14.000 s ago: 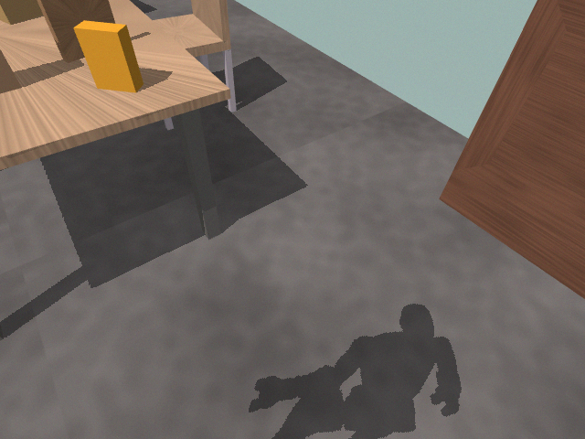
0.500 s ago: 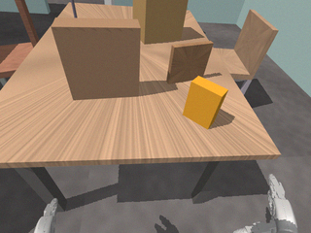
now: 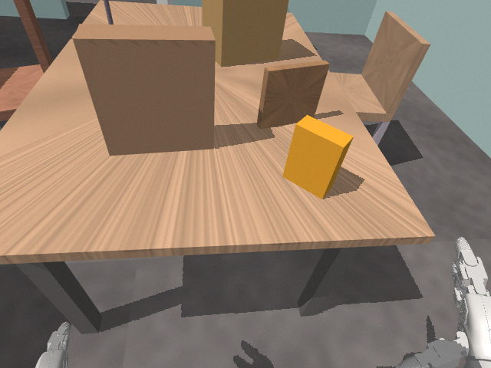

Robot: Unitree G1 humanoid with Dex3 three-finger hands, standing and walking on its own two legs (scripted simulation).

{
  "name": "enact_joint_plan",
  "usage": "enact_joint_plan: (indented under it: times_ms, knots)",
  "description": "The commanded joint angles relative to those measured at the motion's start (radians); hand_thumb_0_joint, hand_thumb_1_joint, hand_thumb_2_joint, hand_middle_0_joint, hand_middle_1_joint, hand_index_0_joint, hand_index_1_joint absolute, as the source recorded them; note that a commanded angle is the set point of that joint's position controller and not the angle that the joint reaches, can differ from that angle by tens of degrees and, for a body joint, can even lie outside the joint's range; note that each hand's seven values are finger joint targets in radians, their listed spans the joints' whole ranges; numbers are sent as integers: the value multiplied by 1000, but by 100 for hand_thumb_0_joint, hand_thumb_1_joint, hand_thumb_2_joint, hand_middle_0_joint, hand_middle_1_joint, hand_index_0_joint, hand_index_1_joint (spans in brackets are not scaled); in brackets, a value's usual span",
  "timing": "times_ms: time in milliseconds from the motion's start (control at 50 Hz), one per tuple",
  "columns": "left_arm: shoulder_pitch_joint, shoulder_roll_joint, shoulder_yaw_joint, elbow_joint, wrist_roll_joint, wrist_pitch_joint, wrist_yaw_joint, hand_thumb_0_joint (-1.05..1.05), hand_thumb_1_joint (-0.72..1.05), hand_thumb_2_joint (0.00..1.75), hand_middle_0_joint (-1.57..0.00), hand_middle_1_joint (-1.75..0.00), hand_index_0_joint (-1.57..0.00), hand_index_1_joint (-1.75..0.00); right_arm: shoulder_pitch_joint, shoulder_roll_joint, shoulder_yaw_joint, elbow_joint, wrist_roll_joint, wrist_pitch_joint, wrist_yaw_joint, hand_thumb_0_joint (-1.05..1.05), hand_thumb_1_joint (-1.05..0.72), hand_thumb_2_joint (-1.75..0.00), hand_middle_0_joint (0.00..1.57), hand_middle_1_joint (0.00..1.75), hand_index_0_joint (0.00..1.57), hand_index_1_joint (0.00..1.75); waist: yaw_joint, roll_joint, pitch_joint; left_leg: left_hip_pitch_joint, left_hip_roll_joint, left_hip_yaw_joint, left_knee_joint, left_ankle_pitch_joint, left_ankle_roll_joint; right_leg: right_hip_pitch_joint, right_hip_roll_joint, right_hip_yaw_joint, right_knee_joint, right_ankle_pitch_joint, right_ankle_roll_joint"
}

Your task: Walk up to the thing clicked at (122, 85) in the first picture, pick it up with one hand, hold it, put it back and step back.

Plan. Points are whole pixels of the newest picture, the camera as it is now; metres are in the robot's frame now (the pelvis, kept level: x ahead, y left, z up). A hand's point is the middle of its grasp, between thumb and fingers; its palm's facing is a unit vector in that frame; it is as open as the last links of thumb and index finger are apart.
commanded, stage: rise first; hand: right
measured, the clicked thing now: (314, 158) +0.56 -0.20 +0.02
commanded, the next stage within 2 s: go down in 0.62 s
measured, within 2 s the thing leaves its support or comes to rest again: neither
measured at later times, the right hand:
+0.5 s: hand (443, 305) +0.18 -0.27 +0.10, palm faces +0.36 +0.83 -0.42, open 17.4 cm
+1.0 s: hand (461, 284) +0.20 -0.29 +0.13, palm faces +0.42 +0.84 -0.35, open 17.3 cm
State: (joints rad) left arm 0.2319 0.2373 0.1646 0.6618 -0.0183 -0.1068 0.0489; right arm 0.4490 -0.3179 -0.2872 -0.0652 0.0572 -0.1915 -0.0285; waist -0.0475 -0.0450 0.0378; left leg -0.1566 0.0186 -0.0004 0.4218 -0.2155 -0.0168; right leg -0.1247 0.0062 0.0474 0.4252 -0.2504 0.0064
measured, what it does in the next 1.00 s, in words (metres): stands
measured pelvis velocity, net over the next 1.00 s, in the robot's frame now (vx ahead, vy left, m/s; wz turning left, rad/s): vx -0.01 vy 0.00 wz -0.01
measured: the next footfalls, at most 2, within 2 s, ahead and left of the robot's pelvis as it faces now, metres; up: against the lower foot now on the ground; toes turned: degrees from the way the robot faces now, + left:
none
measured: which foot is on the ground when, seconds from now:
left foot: down 0.00-1.00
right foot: down 0.00-1.00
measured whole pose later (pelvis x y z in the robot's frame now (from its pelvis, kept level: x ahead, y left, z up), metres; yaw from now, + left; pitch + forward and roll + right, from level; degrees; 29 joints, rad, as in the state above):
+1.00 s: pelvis -0.01 +0.00 +0.00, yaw -1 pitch -4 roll +0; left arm 0.20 0.24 0.21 0.66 0.00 -0.13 0.06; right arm 0.30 -0.34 -0.44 -0.02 0.09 -0.32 0.05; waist -0.03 -0.03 0.02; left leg -0.17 0.02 0.01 0.44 -0.22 -0.02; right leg -0.14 0.01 0.06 0.45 -0.25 0.01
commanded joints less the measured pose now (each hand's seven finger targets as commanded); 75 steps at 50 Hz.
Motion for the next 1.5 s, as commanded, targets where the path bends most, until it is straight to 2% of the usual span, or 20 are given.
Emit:
enact_joint_plan:
  times_ms: [0,60,160,200,240,300,420,460,700,720,740,760,780,860,920,1060,1160,1200,1400,1480]
  knots:
    - [-94,92,1,-165,-5,-56,2,0,-56,5,-6,-5,-5,-5,-83,-199,-124,-246,0,-83,-16,0,55,-4,4,6,5,6,-7,-4,-91,56,-12,53,-57,118,21,-30,12,-53,-77,176,-16]
    - [-70,175,84,-142,-1,-56,13,0,-56,5,-6,-5,-5,-5,-72,-212,-140,-234,1,-85,-18,0,53,-5,4,6,5,6,7,3,-80,42,-14,57,-55,122,22,-19,9,-50,-80,180,-14]
    - [-68,84,17,-133,-4,-54,-1,0,-56,5,-6,-5,-5,-5,-69,-202,-140,-252,0,-97,-14,0,53,-5,4,6,5,6,-14,-9,-52,49,-15,60,-57,109,24,-45,9,-50,-81,173,-14]
    - [-82,148,75,-171,-5,-60,6,0,-57,6,-6,-5,-5,-5,-75,-216,-159,-235,1,-99,-16,0,53,-5,5,6,5,6,2,21,-75,52,-16,59,-62,93,23,-31,8,-50,-87,153,-17]
    - [-83,91,9,-184,-5,-62,-4,0,-56,5,-6,-5,-5,-6,-90,-207,-154,-254,0,-108,-12,0,52,-5,5,6,5,6,-12,17,-55,45,-13,59,-71,55,23,-42,13,-51,-92,117,-18]
    - [-39,153,80,-162,-5,-63,5,0,-56,5,-6,-5,-5,-5,-95,-227,-176,-248,4,-112,-14,0,52,-5,5,6,5,6,9,26,-65,38,-10,57,-70,71,20,-24,14,-54,-89,124,-22]
    - [-75,83,16,-156,-7,-66,-9,0,-55,6,-6,-5,-6,-6,-98,-213,-162,-278,2,-126,-10,0,51,-5,5,6,5,6,-12,-2,-51,42,-11,58,-70,67,22,-44,16,-54,-90,127,-18]
    - [-92,131,58,-184,-7,-69,-2,0,-55,6,-6,-5,-6,-6,-94,-229,-178,-277,1,-132,-14,0,52,-5,5,6,5,6,-8,12,-71,51,-11,57,-72,64,22,-36,16,-53,-92,125,-19]
    - [-75,126,63,-133,-5,-65,-6,0,-49,0,-6,-6,-8,-4,-95,-246,-208,-316,5,-144,-10,0,43,-5,5,6,6,6,-14,-17,-56,49,-10,58,-73,73,25,-33,16,-54,-92,136,-17]
    - [-149,93,26,-176,21,-74,-16,0,-56,8,-6,-6,-6,-7,-65,-144,-165,-305,-19,-178,3,0,51,-7,3,6,4,6,14,57,-90,23,-24,53,-52,85,12,-30,14,-42,-66,127,-20]
    - [-76,148,91,-136,-8,-68,-3,0,-49,0,-6,-6,-8,-4,-102,-266,-228,-290,6,-158,-9,0,43,-6,5,6,5,6,-13,-16,-46,44,-8,57,-71,62,23,-38,17,-53,-91,122,-17]
    - [-103,92,38,-136,23,-71,-15,0,-53,4,-6,-6,-6,-6,-116,-165,-181,-325,-20,-193,0,0,48,-5,5,5,6,5,24,58,-94,17,-24,54,-50,78,12,-21,13,-37,-62,119,-20]
    - [-146,166,96,-210,21,-80,-7,0,-53,4,-6,-6,-6,-5,-118,-208,-231,-300,-15,-206,-1,0,50,-5,4,5,5,5,18,81,-117,23,-22,53,-52,75,8,-23,17,-38,-60,114,-24]
    - [-133,162,103,-214,15,-71,9,0,-54,4,-5,-5,-6,-5,-214,-248,-275,-226,17,-205,20,0,51,-4,4,5,6,5,30,70,-120,15,-16,45,-55,84,6,-22,22,-35,-58,111,-26]
    - [-113,167,106,-163,9,-66,26,0,-54,4,-6,-5,-6,-5,-325,-260,-265,-158,48,-181,64,0,50,-4,5,5,6,5,53,33,-68,-26,-12,40,-61,72,6,-26,25,-34,-68,78,-25]
    - [-178,71,-53,-76,-13,-75,62,0,-53,3,-5,-5,-6,-4,-619,-395,-302,47,144,-105,231,0,54,-4,5,5,6,5,43,-43,-116,-27,-8,29,-63,24,10,-84,25,-22,-71,14,-24]
    - [-150,112,-82,-93,-12,-101,105,0,-55,4,-5,-5,-5,-5,-784,-521,-366,226,207,-37,344,0,52,-3,5,5,6,5,47,-40,-235,5,-2,22,-39,111,11,-54,24,-22,-35,104,-21]
    - [-128,179,-40,-108,-12,-113,118,0,-56,4,-5,-5,-5,-5,-838,-548,-376,317,231,-10,379,0,52,-2,6,4,6,4,53,-34,-255,1,-10,38,-24,152,15,-40,17,-20,-32,145,-18]
    - [-127,136,-129,-144,-9,-153,117,0,-57,5,-5,-5,-5,-6,-990,-594,-345,509,248,53,497,0,57,-2,5,5,6,5,19,-46,-253,-35,-32,47,1,108,33,-101,-17,-1,-23,149,-4]
    - [-103,175,-105,-176,-4,-156,128,0,-57,6,-5,-5,-5,-6,-1008,-641,-374,482,249,50,498,0,51,-2,6,4,6,4,23,-49,-334,-7,-31,38,19,192,33,-62,-8,-14,9,253,-6]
